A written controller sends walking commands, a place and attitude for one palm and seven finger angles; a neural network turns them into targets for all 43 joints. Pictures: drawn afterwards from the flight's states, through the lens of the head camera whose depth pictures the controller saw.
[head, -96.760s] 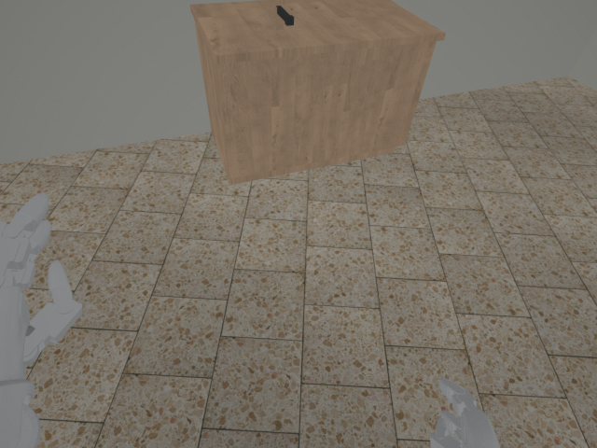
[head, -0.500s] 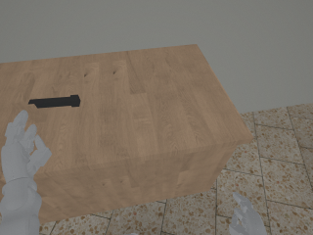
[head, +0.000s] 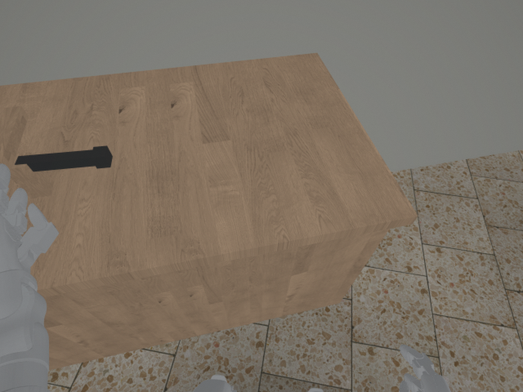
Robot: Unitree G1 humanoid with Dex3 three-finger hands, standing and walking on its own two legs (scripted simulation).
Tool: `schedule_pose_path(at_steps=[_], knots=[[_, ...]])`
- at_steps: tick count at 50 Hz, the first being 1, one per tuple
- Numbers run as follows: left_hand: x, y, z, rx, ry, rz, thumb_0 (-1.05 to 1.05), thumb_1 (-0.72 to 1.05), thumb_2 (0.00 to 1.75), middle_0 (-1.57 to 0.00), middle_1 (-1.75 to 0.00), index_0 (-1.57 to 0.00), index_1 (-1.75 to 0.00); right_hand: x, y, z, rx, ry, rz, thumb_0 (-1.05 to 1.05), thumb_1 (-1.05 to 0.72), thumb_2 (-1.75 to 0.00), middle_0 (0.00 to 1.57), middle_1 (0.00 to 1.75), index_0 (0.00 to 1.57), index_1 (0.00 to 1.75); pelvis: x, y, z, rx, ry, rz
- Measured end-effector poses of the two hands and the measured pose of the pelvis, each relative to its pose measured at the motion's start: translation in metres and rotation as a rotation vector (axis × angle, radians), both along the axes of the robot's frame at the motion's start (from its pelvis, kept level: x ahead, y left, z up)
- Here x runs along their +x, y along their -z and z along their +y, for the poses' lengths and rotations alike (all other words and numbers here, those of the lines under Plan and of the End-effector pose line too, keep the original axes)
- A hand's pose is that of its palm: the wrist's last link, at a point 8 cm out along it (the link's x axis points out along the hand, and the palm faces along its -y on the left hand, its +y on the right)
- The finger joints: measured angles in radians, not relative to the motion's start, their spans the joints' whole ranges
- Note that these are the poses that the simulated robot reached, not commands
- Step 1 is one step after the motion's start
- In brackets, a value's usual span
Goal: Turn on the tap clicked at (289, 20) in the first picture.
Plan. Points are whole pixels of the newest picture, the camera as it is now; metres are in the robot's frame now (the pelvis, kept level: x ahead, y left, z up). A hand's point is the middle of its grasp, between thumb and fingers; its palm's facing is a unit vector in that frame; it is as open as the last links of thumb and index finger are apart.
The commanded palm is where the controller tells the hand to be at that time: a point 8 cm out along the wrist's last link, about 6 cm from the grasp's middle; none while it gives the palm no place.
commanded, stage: reach beside the lever's end, fingers flat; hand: left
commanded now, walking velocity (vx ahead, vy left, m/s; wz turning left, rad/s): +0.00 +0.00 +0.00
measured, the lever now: (102, 157) +0.49 +0.32 +0.04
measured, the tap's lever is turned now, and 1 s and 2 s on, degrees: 86 86 86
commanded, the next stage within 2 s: none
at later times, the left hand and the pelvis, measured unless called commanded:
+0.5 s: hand (48, 222) +0.34 +0.35 +0.05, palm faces +0.53 -0.85 -0.07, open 7.6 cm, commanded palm +0.31 +0.38 +0.04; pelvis -0.01 +0.00 -0.02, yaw +0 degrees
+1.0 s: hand (39, 223) +0.34 +0.36 +0.05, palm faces +0.52 -0.85 -0.07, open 7.2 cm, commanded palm +0.33 +0.38 +0.04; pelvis -0.03 -0.01 -0.03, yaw +1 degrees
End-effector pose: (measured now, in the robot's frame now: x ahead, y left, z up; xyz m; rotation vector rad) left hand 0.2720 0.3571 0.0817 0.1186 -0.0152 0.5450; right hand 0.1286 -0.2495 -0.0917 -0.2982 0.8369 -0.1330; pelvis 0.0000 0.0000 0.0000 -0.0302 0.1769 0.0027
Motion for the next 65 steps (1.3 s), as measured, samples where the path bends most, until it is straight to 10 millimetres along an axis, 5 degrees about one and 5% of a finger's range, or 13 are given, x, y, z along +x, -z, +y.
schedule_pose_path(at_steps=[24, 65], knots=[[0.023, 0.030, 0.029, -0.025, -0.012, -0.025, 0.02, 0.89, 0.90, -0.15, -0.15, -0.19, -0.19, -0.051, 0.032, -0.015, -0.037, 0.034, 0.193, 0.01, -0.91, -0.90, 0.20, 0.30, 0.20, 0.30, -0.012, 0.024, -0.004, -0.016, -0.001, 0.089], [0.022, 0.030, 0.037, -0.031, -0.013, -0.038, 0.02, 0.89, 0.90, -0.15, -0.15, -0.25, -0.25, -0.060, 0.037, -0.014, -0.070, -0.015, 0.215, 0.01, -0.91, -0.90, 0.20, 0.30, 0.20, 0.30, -0.032, 0.033, -0.009, -0.030, -0.034, 0.106]])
